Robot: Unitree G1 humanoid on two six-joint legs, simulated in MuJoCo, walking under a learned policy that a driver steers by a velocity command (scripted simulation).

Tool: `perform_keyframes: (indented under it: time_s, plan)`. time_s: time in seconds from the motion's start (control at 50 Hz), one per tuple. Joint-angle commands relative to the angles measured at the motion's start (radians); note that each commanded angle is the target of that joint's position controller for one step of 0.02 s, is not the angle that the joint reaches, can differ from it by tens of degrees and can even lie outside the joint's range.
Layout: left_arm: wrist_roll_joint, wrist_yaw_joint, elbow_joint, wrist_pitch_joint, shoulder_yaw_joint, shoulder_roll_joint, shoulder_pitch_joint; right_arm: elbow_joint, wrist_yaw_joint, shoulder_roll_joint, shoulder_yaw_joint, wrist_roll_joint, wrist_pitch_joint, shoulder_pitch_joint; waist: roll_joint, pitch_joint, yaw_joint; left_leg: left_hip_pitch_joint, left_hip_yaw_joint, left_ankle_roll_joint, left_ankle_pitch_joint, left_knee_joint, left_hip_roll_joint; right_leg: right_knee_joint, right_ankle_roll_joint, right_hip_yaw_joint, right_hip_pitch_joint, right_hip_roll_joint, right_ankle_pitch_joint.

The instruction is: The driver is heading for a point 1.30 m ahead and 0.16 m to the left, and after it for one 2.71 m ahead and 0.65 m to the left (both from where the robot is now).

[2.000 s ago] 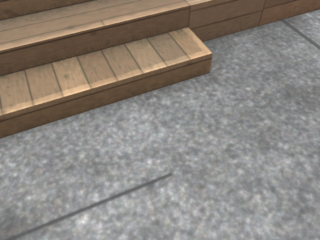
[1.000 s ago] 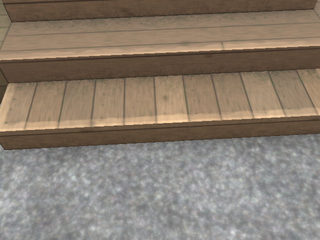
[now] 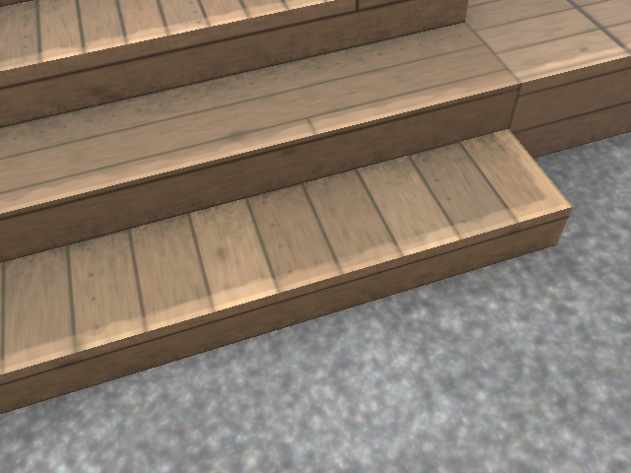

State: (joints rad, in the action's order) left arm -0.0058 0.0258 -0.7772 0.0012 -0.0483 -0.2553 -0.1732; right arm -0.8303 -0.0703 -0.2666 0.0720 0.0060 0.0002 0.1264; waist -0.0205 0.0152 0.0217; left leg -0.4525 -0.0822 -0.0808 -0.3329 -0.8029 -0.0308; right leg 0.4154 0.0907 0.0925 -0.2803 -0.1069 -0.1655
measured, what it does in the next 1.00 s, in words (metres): walks ahead: left foot, then right foot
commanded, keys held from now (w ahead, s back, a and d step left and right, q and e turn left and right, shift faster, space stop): no key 0.08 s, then w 0.48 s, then w+q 0.44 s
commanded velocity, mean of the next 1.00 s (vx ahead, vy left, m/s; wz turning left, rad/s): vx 0.34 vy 0.00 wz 0.10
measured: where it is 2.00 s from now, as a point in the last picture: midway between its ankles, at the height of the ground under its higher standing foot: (331, 417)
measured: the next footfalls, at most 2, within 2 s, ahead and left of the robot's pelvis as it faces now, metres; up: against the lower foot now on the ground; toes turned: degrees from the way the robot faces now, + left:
left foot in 0.12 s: +0.05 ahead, +0.16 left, +0.00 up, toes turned -3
right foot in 0.46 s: +0.16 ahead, -0.12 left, +0.00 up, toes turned -2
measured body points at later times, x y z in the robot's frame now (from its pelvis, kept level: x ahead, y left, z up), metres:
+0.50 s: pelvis +0.10 -0.02 -0.01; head +0.11 -0.04 +0.44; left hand +0.25 +0.24 -0.11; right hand +0.11 -0.30 -0.15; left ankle +0.01 +0.15 -0.72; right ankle +0.12 -0.12 -0.74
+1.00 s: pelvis +0.35 +0.00 -0.03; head +0.40 +0.01 +0.42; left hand +0.31 +0.28 -0.16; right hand +0.62 -0.20 -0.11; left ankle +0.47 +0.09 -0.74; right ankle +0.14 -0.13 -0.69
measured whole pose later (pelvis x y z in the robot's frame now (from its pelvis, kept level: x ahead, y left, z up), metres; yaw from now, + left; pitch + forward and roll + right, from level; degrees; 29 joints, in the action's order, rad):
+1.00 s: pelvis +0.35 +0.00 -0.03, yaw +9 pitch +3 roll +0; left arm -0.01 0.02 -0.88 -0.06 -0.04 -0.27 -0.37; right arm -0.66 0.05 -0.28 0.04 0.02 -0.08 0.04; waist -0.02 0.04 0.05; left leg -0.54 0.06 0.13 -0.10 -0.60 0.06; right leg 0.79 0.00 -0.12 -0.03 0.02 -0.47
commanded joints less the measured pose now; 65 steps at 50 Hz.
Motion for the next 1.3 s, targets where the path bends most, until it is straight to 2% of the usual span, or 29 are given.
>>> perform_keyframes:
  time_s: [0.02, 0.1, 0.14, 0.16, 0.2, 0.28, 0.34, 0.4, 0.44, 0.46, 0.48, 0.5, 0.52, 0.56, 0.6, 0.68, 0.84, 0.9, 0.94, 0.96, 0.98, 1.0, 1.02, 1.04, 1.08, 1.12, 1.18, 1.24, 1.3]
  plan:
    - [-0.006, -0.001, 0.049, -0.009, -0.031, -0.144, 0.009, 0.056, 0.007, -0.084, 0.015, 0.003, -0.021, -0.019, 0.15, -0.056, 0.012, 0.061, 0.021, 0.007, -0.014, 0.089, 0.002, -0.132, 0.149, 0.258, 0.052, 0.264, 0.019]
    - [0.007, -0.003, 0.033, -0.004, -0.007, -0.099, 0.001, 0.023, 0.034, -0.06, 0.004, -0.003, -0.044, 0.055, 0.107, -0.092, -0.037, 0.274, 0.05, 0.056, 0.169, 0.427, 0.017, -0.075, 0.089, 0.243, 0.046, 0.22, -0.021]
    - [-0.008, -0.01, 0.018, -0.015, 0.0, -0.08, -0.052, 0.01, 0.039, -0.128, 0.013, -0.019, -0.047, 0.122, -0.003, -0.105, -0.018, 0.439, -0.064, 0.129, 0.136, 0.403, -0.121, 0.031, 0.017, 0.16, -0.118, 0.12, -0.327]
    - [0.006, -0.012, 0.043, -0.023, -0.001, -0.061, -0.028, -0.023, 0.042, -0.189, 0.033, -0.013, -0.043, 0.164, -0.168, -0.076, -0.013, 0.397, -0.175, 0.221, -0.162, 0.462, -0.174, 0.149, -0.019, -0.017, -0.209, 0.004, -0.376]
    - [0.027, -0.015, 0.081, -0.049, -0.023, -0.137, 0.111, -0.015, 0.038, -0.179, 0.037, -0.014, -0.058, 0.176, -0.221, 0.066, -0.088, 0.324, -0.436, 0.322, -0.382, 0.66, -0.322, 0.397, -0.049, -0.058, -0.341, 0.056, -0.329]
    - [0.026, -0.039, 0.053, -0.073, -0.025, -0.088, 0.067, -0.009, 0.034, -0.142, 0.028, 0.017, -0.085, 0.164, -0.126, 0.056, -0.058, 0.404, -0.286, 0.272, -0.155, 0.66, -0.25, 0.448, -0.052, -0.064, -0.41, 0.133, -0.228]
    - [0.017, -0.054, 0.056, -0.09, -0.007, -0.036, 0.107, -0.009, 0.042, -0.159, 0.034, 0.016, -0.077, 0.17, -0.149, 0.026, -0.069, 0.29, -0.123, 0.247, -0.011, 0.642, -0.165, 0.266, -0.065, -0.141, -0.186, 0.102, -0.148]
    - [0.031, -0.057, 0.035, -0.087, -0.017, -0.068, 0.049, -0.009, 0.054, -0.179, 0.038, 0.027, -0.07, 0.18, -0.142, 0.02, -0.031, 0.186, -0.108, 0.248, -0.044, 0.594, -0.176, 0.122, -0.06, -0.167, 0.011, 0.084, -0.054]
    - [0.038, -0.046, -0.015, -0.08, -0.037, -0.102, -0.086, -0.006, 0.06, -0.145, 0.023, 0.019, -0.07, 0.176, -0.102, -0.01, 0.034, 0.096, -0.087, 0.215, -0.042, 0.489, -0.153, 0.08, -0.044, -0.164, 0.205, 0.072, -0.044]
    - [0.04, -0.035, -0.037, -0.081, -0.053, -0.142, -0.196, 0.002, 0.064, -0.094, 0.005, 0.008, -0.075, 0.16, -0.032, -0.058, 0.09, 0.007, -0.016, 0.168, 0.007, 0.288, -0.097, 0.04, -0.013, -0.051, 0.36, 0.155, -0.084]
    - [0.022, -0.028, -0.045, -0.079, -0.082, -0.275, -0.303, 0.056, 0.064, -0.009, -0.019, 0.0, -0.093, 0.158, 0.284, -0.129, 0.105, -0.235, 0.123, 0.094, -0.084, -0.109, 0.017, -0.101, 0.113, 0.368, 0.531, 0.416, -0.266]
    - [0.01, -0.042, -0.053, -0.093, -0.075, -0.265, -0.336, 0.077, 0.057, -0.07, -0.006, 0.018, -0.113, 0.127, 0.291, -0.129, 0.116, -0.35, 0.014, 0.096, -0.218, -0.334, 0.034, -0.229, 0.219, 0.666, 0.483, 0.51, -0.431]
    - [0.011, -0.048, -0.039, -0.104, -0.054, -0.203, -0.256, 0.082, 0.062, -0.125, 0.009, 0.042, -0.123, 0.115, 0.206, -0.018, 0.072, -0.433, -0.02, 0.13, -0.143, -0.415, -0.034, -0.236, 0.199, 0.585, 0.422, 0.496, -0.483]
    - [0.006, -0.055, -0.011, -0.109, -0.031, -0.138, -0.145, 0.066, 0.065, -0.121, 0.009, 0.025, -0.125, 0.103, 0.117, 0.045, 0.026, -0.404, 0.001, 0.153, 0.036, -0.376, -0.094, -0.25, 0.14, 0.367, 0.31, 0.397, -0.294]
    - [0.001, -0.053, -0.011, -0.105, -0.023, -0.112, -0.116, 0.055, 0.075, -0.097, 0.008, 0.015, -0.112, 0.115, 0.126, 0.042, -0.002, -0.334, 0.013, 0.145, 0.138, -0.317, -0.126, -0.275, 0.099, 0.195, 0.255, 0.339, -0.057]
    - [-0.004, -0.038, -0.046, -0.106, -0.027, -0.121, -0.172, 0.078, 0.084, -0.058, -0.004, 0.013, -0.088, 0.064, 0.078, 0.042, 0.008, -0.357, 0.028, 0.108, 0.272, -0.209, -0.104, -0.29, 0.092, 0.006, 0.256, 0.313, 0.26]
    - [0.013, -0.017, -0.086, -0.102, -0.026, -0.155, -0.222, 0.206, 0.127, -0.029, -0.034, 0.02, -0.099, -0.188, 0.056, 0.102, 0.065, -0.259, 0.106, 0.141, 0.445, 0.214, -0.025, -0.304, 0.05, -0.18, 0.321, 0.335, 0.342]
    - [0.007, -0.005, -0.075, -0.082, -0.036, -0.192, -0.2, 0.235, 0.142, -0.075, -0.017, 0.02, -0.098, -0.166, 0.1, 0.029, 0.014, -0.169, 0.174, 0.195, 0.307, 0.231, 0.047, -0.13, 0.02, -0.221, 0.43, 0.353, 0.811]
    - [-0.003, 0.01, -0.057, -0.059, -0.043, -0.219, -0.184, 0.201, 0.137, -0.143, 0.017, 0.02, -0.091, 0.029, 0.141, -0.102, -0.092, 0.062, 0.2, 0.243, 0.231, 0.236, 0.115, 0.165, 0.0, -0.243, 0.428, 0.345, 1.066]
    - [-0.001, 0.018, -0.037, -0.057, -0.04, -0.22, -0.163, 0.167, 0.123, -0.197, 0.045, 0.019, -0.086, 0.191, 0.105, -0.183, -0.18, 0.337, 0.128, 0.285, 0.277, 0.288, 0.097, 0.406, -0.03, -0.251, 0.261, 0.315, 0.941]
    - [-0.026, 0.006, 0.01, -0.076, -0.004, -0.106, -0.255, 0.159, 0.104, -0.297, 0.069, 0.002, -0.077, 0.29, -0.133, -0.323, -0.13, 0.781, -0.287, 0.422, 0.254, 0.242, -0.164, 0.798, -0.084, -0.242, -0.172, 0.19, 0.219]
    - [-0.011, -0.019, 0.022, -0.122, 0.02, -0.075, -0.264, 0.167, 0.1, -0.274, 0.059, 0.004, -0.081, 0.292, -0.187, -0.466, -0.112, 0.951, -0.774, 0.557, 0.068, 0.428, -0.323, 1.027, -0.094, -0.036, -0.428, 0.034, -0.418]
    - [0.032, -0.036, 0.056, -0.152, -0.007, -0.171, -0.126, 0.166, 0.093, -0.211, 0.043, -0.002, -0.082, 0.275, -0.094, -0.356, -0.157, 0.874, -0.657, 0.476, -0.007, 0.489, -0.274, 1.044, -0.07, 0.051, -0.531, 0.106, -0.329]
    - [0.043, -0.038, 0.087, -0.165, -0.002, -0.171, -0.058, 0.176, 0.09, -0.187, 0.035, 0.002, -0.084, 0.201, -0.026, -0.206, -0.123, 0.694, -0.513, 0.433, 0.057, 0.517, -0.238, 0.965, -0.056, 0.027, -0.537, 0.15, -0.228]
    - [-0.001, -0.014, 0.085, -0.148, -0.013, -0.173, -0.058, 0.223, 0.092, -0.164, 0.022, -0.009, -0.088, 0.06, 0.077, -0.068, -0.02, 0.365, -0.324, 0.395, 0.499, 0.542, -0.173, 0.831, -0.09, 0.003, -0.387, 0.204, -0.186]
    - [-0.016, -0.009, 0.082, -0.113, -0.012, -0.154, -0.126, 0.232, 0.089, -0.152, 0.016, -0.016, -0.091, 0.023, 0.039, -0.07, 0.032, 0.214, -0.209, 0.397, 0.778, 0.542, -0.143, 0.776, -0.129, -0.02, -0.277, 0.214, -0.184]
    - [-0.024, 0.005, 0.101, -0.089, 0.002, -0.101, -0.1, 0.205, 0.075, -0.171, 0.016, -0.013, -0.09, 0.031, -0.012, -0.079, 0.034, 0.096, -0.047, 0.357, 0.946, 0.517, -0.062, 0.571, -0.166, -0.078, -0.206, 0.167, -0.05]
    - [-0.017, 0.001, 0.124, -0.084, 0.016, -0.07, -0.003, 0.187, 0.06, -0.157, 0.009, 0.002, -0.069, 0.071, -0.044, -0.14, -0.018, 0.128, 0.005, 0.294, 0.857, 0.471, -0.021, 0.357, -0.169, -0.095, -0.134, 0.125, 0.154]
    - [-0.002, -0.003, 0.116, -0.07, 0.015, -0.085, 0.012, 0.174, 0.056, -0.131, -0.006, -0.013, -0.047, 0.091, -0.082, -0.164, -0.042, 0.204, -0.068, 0.284, 0.734, 0.426, -0.09, 0.307, -0.165, -0.067, -0.115, 0.124, 0.159]
Keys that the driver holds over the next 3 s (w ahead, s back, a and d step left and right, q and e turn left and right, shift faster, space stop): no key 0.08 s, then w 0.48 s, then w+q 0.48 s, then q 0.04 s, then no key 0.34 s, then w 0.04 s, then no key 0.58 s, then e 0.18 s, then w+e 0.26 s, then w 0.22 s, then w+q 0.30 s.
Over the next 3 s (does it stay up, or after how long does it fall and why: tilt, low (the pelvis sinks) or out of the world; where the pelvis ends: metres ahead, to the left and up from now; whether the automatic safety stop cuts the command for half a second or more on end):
stays up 0.86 0.06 0.07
